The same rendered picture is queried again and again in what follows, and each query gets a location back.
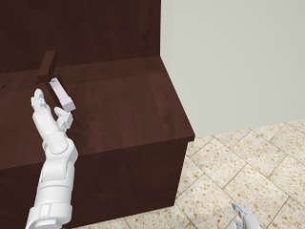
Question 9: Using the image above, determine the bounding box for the tap lever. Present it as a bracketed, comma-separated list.
[50, 77, 76, 113]

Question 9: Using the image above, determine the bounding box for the left robot hand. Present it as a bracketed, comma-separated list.
[30, 89, 73, 140]

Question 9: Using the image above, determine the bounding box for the right robot hand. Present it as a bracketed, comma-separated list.
[227, 202, 261, 229]

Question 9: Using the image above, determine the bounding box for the left robot forearm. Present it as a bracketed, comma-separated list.
[25, 132, 78, 229]

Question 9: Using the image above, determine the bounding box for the counter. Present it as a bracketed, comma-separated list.
[0, 0, 195, 229]

